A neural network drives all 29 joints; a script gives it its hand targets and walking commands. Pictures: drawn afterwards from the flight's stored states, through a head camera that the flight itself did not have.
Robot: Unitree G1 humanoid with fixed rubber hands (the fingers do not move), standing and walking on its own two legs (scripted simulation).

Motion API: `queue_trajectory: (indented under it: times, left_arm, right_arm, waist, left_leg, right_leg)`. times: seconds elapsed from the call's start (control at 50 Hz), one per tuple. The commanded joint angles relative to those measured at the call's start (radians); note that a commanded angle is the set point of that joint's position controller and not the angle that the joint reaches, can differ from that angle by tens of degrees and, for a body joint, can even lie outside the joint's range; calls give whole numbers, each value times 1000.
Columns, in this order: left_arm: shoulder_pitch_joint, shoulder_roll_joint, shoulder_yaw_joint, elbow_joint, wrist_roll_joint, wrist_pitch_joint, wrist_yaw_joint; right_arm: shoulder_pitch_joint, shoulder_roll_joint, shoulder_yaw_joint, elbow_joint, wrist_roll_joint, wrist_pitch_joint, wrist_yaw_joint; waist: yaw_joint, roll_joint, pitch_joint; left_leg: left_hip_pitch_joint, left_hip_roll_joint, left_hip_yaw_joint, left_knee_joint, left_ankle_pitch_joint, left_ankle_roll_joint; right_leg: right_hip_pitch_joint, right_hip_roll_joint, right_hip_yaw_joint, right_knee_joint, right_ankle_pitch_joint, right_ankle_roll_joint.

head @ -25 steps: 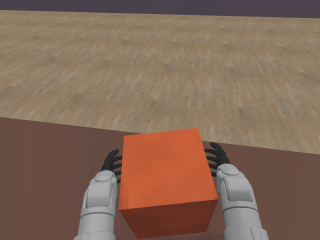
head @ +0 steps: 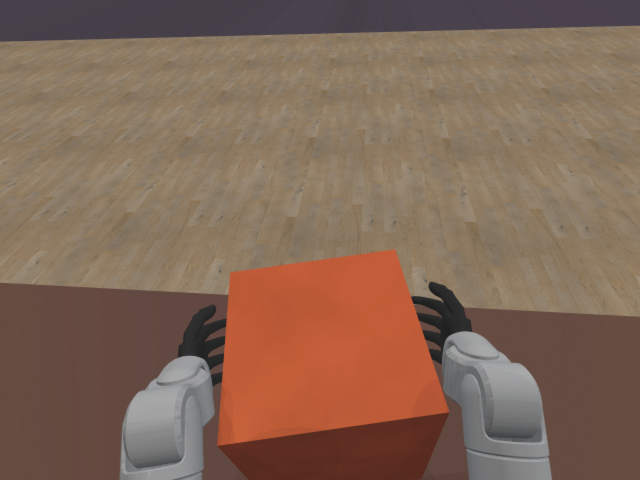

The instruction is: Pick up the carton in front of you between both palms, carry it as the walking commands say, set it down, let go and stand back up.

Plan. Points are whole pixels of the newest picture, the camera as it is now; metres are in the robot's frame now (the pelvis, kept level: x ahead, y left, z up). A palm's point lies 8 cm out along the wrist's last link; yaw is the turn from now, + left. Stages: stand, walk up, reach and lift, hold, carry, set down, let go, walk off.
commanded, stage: carry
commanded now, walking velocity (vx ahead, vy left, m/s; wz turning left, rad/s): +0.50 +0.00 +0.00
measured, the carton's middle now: (329, 379) +0.27 +0.00 +0.01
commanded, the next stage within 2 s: none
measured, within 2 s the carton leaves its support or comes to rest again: neither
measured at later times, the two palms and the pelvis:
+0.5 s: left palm (229, 220) +0.54 +0.16 +0.07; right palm (398, 202) +0.57 -0.14 +0.07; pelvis +0.31 +0.00 -0.02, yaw +2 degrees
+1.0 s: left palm (255, 114) +0.95 +0.15 +0.09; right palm (372, 103) +0.96 -0.15 +0.09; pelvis +0.67 +0.00 -0.02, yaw +2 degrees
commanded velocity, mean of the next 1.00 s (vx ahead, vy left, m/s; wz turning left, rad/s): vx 0.50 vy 0.00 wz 0.00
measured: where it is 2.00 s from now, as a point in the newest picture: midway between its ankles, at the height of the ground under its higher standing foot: (317, 257)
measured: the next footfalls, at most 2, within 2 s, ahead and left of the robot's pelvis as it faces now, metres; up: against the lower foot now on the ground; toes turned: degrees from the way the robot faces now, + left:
right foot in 0.08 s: +0.13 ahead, -0.09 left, +0.00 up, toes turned -8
left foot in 0.52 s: +0.53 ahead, +0.10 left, +0.00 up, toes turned +15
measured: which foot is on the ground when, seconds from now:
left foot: down 0.00-0.12, up 0.14-0.50, down 0.52-1.00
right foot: up 0.00-0.06, down 0.08-0.56, up 0.58-0.98, down 1.00-1.00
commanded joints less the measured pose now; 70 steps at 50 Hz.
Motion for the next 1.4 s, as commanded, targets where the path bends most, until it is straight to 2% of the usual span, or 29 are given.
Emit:
queue_trajectory:
  times: [0.0, 0.02, 0.04, 0.06, 0.1, 0.16, 0.3, 0.36, 0.42, 0.46, 0.48, 0.5, 0.52, 0.56, 0.62, 0.68, 0.78, 0.86, 0.9, 0.94, 0.96, 0.98, 1.0, 1.02, 1.04, 1.08, 1.18, 1.24, 1.38]
  left_arm:
    - [-367, -881, -707, -216, -343, 18, -149]
    - [-389, -860, -705, -230, -357, 24, -139]
    - [-375, -844, -707, -272, -346, 22, -133]
    - [-384, -806, -682, -260, -325, 27, -120]
    - [-392, -772, -672, -281, -325, 46, -114]
    - [-487, -818, -747, -362, -378, 53, -111]
    - [-409, -777, -752, -263, -404, 78, -169]
    - [-418, -762, -741, -282, -397, 73, -187]
    - [-410, -790, -749, -287, -390, 61, -192]
    - [-349, -785, -736, -293, -353, 51, -190]
    - [-365, -778, -713, -271, -349, 49, -185]
    - [-372, -784, -747, -316, -345, 43, -182]
    - [-369, -824, -731, -306, -364, 42, -182]
    - [-407, -848, -765, -286, -365, 22, -192]
    - [-370, -893, -765, -182, -334, -6, -195]
    - [-406, -891, -768, -212, -317, -38, -183]
    - [-484, -786, -711, -125, -296, -39, -133]
    - [-664, -667, -669, -102, -313, -41, -89]
    - [-746, -568, -613, -67, -301, -38, -56]
    - [-773, -518, -535, 51, -297, -36, -30]
    - [-809, -490, -506, 70, -281, -43, -18]
    - [-863, -458, -482, 119, -279, -41, -3]
    - [-903, -481, -480, 147, -298, -47, 8]
    - [-949, -558, -494, 126, -320, -54, 4]
    - [-1031, -619, -518, 99, -360, -58, -5]
    - [-1180, -712, -549, 97, -402, -71, -18]
    - [-1305, -831, -563, 152, -425, -88, -50]
    - [-1304, -835, -541, 195, -402, -85, -59]
    - [-1163, -835, -560, 89, -360, -64, -60]
  right_arm:
    - [-382, 910, 700, -307, 367, 26, 143]
    - [-336, 894, 693, -272, 384, 34, 142]
    - [-385, 884, 700, -347, 406, 32, 151]
    - [-399, 846, 724, -331, 409, 53, 150]
    - [-408, 815, 721, -320, 427, 69, 149]
    - [-357, 806, 685, -310, 404, 64, 152]
    - [-244, 843, 646, -222, 287, 56, 119]
    - [-228, 859, 643, -213, 279, 55, 129]
    - [-294, 891, 683, -287, 320, 44, 141]
    - [-278, 905, 696, -265, 347, 44, 151]
    - [-285, 903, 697, -261, 348, 40, 158]
    - [-269, 894, 699, -260, 364, 29, 164]
    - [-267, 900, 718, -282, 373, 19, 167]
    - [-259, 975, 714, -229, 376, 0, 177]
    - [-315, 975, 730, -232, 367, -29, 192]
    - [-341, 942, 736, -203, 379, -46, 201]
    - [-397, 802, 685, -143, 358, -40, 171]
    - [-559, 680, 620, -113, 344, -46, 117]
    - [-643, 637, 571, -49, 340, -42, 79]
    - [-765, 571, 557, -34, 340, -37, 44]
    - [-810, 560, 539, 11, 324, -31, 30]
    - [-843, 560, 524, 46, 323, -30, 17]
    - [-816, 542, 469, 118, 311, -23, 9]
    - [-901, 610, 487, 83, 326, -38, 0]
    - [-960, 666, 459, 117, 340, -45, -1]
    - [-997, 745, 432, 181, 331, -58, 5]
    - [-1133, 800, 404, 224, 292, -86, 24]
    - [-1099, 838, 417, 314, 285, -72, 40]
    - [-982, 885, 457, 202, 303, -53, 60]
  waist:
    - [1, 77, -133]
    - [16, 54, -196]
    - [30, -91, -206]
    - [47, -328, -166]
    - [39, -254, -106]
    - [41, -33, -117]
    - [35, -188, 7]
    - [34, -176, 72]
    - [34, -254, 28]
    - [10, -205, -116]
    - [-4, -166, -168]
    - [-28, 90, -319]
    - [2, 271, -358]
    - [-20, 42, -210]
    - [6, -9, -165]
    - [3, 93, -99]
    - [-9, 104, 23]
    - [-56, 75, 52]
    - [-4, 143, 8]
    - [51, 3, -97]
    - [75, -121, -216]
    - [70, -392, -275]
    - [75, -343, -287]
    - [69, -293, -287]
    - [65, -139, -267]
    - [73, -91, -291]
    - [57, -79, -291]
    - [70, -132, -211]
    - [83, -185, -275]
  left_leg:
    - [122, 180, -118, -77, 253, 69]
    - [-2, 129, -8, 57, 297, 32]
    - [-201, 70, 60, 223, 181, -8]
    - [-439, -23, 55, 420, 2, -35]
    - [-628, 15, -82, 668, -203, 12]
    - [-626, 77, -113, 646, -79, 24]
    - [-527, 23, 24, 269, 240, 1]
    - [-389, -28, 112, 170, 309, 17]
    - [-273, -61, 149, 71, 389, 38]
    - [32, -126, 196, -27, 361, 55]
    - [276, -59, 144, 20, 350, 79]
    - [576, 239, -283, 8, 212, 180]
    - [664, 437, -713, -103, 317, 326]
    - [474, 337, -469, -115, 517, 250]
    - [231, 264, -222, -174, 326, 150]
    - [151, 256, -158, -251, 207, 172]
    - [35, 192, -15, -266, 106, 156]
    - [143, 188, -32, -150, 339, 153]
    - [112, 190, 10, -73, 387, 132]
    - [82, 96, 77, 258, 603, 78]
    - [-68, 31, 76, 533, 374, 38]
    - [-335, -87, 9, 800, -114, 13]
    - [-513, -99, -111, 974, -196, 37]
    - [-562, -34, -157, 997, -181, 62]
    - [-531, -24, -175, 932, -118, 72]
    - [-547, -15, -169, 866, -54, 74]
    - [-513, 29, -155, 645, 8, 66]
    - [-505, 3, -107, 398, 159, 52]
    - [-464, -82, 17, 284, 291, 89]
  right_leg:
    - [90, 58, -145, -324, 318, 13]
    - [370, 50, -138, -362, 322, -6]
    - [510, -83, 72, -386, 205, -57]
    - [593, -273, 431, -504, 92, -162]
    - [615, -407, 571, -539, 309, -244]
    - [564, -366, 391, -525, 501, -204]
    - [485, -203, 47, -597, 681, -112]
    - [408, -167, -33, -616, 819, -97]
    - [512, -166, -110, -479, 1124, -66]
    - [488, -139, -145, -196, 1247, -35]
    - [305, -115, -130, -21, 1046, -16]
    - [36, -64, -84, 281, 630, 8]
    - [-241, 87, -12, 580, 14, 21]
    - [-263, -31, 112, 583, 61, -21]
    - [-177, -100, 108, 423, 157, -25]
    - [-197, -88, 47, 241, 195, -22]
    - [-166, -62, -48, -34, 409, -3]
    - [-216, -17, -95, -137, 438, -33]
    - [-71, -24, -86, -164, 445, -55]
    - [199, 63, -155, -272, 354, -74]
    - [444, -101, 115, -284, 301, -127]
    - [596, -355, 556, -370, 409, -229]
    - [667, -371, 658, -405, 444, -307]
    - [632, -337, 565, -382, 470, -273]
    - [583, -285, 445, -330, 608, -209]
    - [575, -264, 335, -313, 710, -198]
    - [492, -282, 272, -363, 618, -241]
    - [492, -197, 157, -396, 679, -211]
    - [690, -163, 68, -175, 1166, -171]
